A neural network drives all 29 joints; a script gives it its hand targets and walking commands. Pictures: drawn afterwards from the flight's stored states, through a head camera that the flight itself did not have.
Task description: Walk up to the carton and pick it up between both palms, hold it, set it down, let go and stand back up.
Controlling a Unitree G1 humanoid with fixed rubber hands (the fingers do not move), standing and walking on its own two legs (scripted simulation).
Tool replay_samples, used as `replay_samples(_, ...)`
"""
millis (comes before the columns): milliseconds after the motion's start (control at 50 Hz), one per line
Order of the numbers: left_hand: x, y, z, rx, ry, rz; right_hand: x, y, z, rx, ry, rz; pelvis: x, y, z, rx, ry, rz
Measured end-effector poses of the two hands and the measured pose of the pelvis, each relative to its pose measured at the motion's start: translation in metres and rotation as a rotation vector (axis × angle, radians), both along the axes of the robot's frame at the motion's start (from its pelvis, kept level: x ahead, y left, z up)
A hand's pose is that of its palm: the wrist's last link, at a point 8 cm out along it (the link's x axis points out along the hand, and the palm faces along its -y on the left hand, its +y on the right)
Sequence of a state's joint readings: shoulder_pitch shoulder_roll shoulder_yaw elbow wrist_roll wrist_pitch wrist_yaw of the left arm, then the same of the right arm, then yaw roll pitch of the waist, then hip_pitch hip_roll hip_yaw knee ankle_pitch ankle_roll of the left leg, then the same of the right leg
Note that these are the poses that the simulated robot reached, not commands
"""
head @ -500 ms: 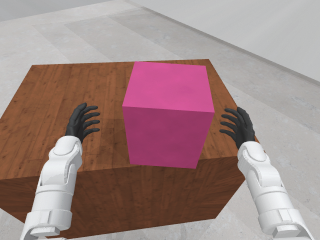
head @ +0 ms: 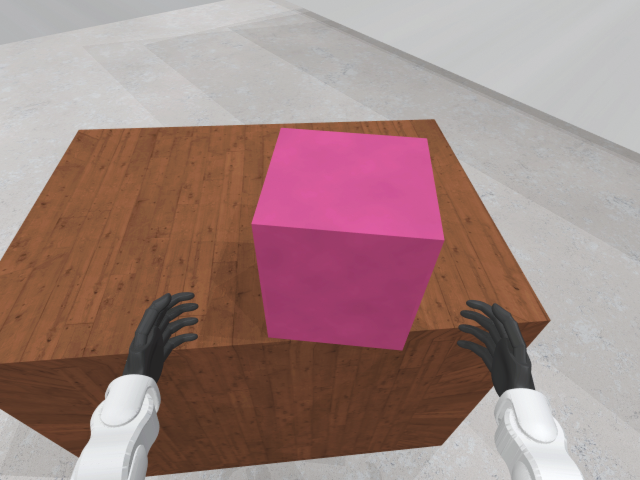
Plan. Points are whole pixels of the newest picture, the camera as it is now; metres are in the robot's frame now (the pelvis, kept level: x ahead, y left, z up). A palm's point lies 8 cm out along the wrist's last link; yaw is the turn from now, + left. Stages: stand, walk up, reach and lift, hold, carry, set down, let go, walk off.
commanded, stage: set down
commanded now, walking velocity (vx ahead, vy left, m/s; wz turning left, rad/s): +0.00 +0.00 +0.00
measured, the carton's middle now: (343, 242) +0.43 -0.01 +0.05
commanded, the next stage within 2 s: let go in 1.08 s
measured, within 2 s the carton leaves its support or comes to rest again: neither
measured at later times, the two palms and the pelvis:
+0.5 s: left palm (146, 418) +0.19 +0.23 -0.02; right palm (510, 423) +0.20 -0.21 -0.02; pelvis +0.01 +0.00 +0.00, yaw +0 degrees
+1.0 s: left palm (146, 461) +0.16 +0.24 -0.07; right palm (504, 462) +0.17 -0.21 -0.06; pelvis +0.00 +0.00 +0.00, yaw +0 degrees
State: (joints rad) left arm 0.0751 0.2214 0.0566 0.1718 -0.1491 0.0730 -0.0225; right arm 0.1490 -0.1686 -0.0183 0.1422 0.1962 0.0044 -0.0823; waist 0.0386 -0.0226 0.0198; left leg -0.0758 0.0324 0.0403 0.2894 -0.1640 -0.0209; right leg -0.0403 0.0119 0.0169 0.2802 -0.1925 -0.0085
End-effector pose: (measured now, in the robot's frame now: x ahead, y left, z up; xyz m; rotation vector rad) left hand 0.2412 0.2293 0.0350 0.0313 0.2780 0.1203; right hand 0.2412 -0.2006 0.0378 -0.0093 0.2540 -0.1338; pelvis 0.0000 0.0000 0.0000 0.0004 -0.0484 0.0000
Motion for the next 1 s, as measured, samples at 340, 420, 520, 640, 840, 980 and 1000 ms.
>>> replay_samples(340, -0.029, 0.004, -0.033, 0.031, 0.156, -0.004, -0.021, -0.004, -0.036, -0.030, 0.130, 0.017, 0.011, 0.004, 0.000, -0.003, -0.004, -0.005)
replay_samples(420, -0.039, 0.003, -0.043, 0.037, 0.200, 0.000, -0.030, -0.007, -0.045, -0.046, 0.164, 0.017, 0.011, 0.003, 0.000, -0.003, -0.009, -0.004)
replay_samples(520, -0.049, 0.002, -0.055, 0.047, 0.249, 0.001, -0.040, -0.010, -0.056, -0.063, 0.208, 0.022, 0.009, 0.001, 0.000, -0.002, -0.010, -0.004)
replay_samples(640, -0.056, 0.003, -0.067, 0.060, 0.301, -0.001, -0.048, -0.011, -0.070, -0.076, 0.254, 0.033, 0.006, -0.001, 0.000, -0.001, -0.010, -0.006)
replay_samples(840, -0.070, 0.005, -0.086, 0.075, 0.399, 0.000, -0.060, -0.010, -0.089, -0.099, 0.324, 0.051, 0.004, 0.000, -0.001, 0.000, -0.017, -0.004)
replay_samples(980, -0.081, 0.006, -0.100, 0.083, 0.470, 0.000, -0.069, -0.012, -0.101, -0.117, 0.378, 0.065, 0.002, 0.001, -0.001, 0.000, -0.023, -0.001)
replay_samples(1000, -0.083, 0.006, -0.102, 0.084, 0.480, 0.000, -0.070, -0.012, -0.103, -0.119, 0.386, 0.067, 0.001, 0.001, -0.001, -0.001, -0.024, 0.000)
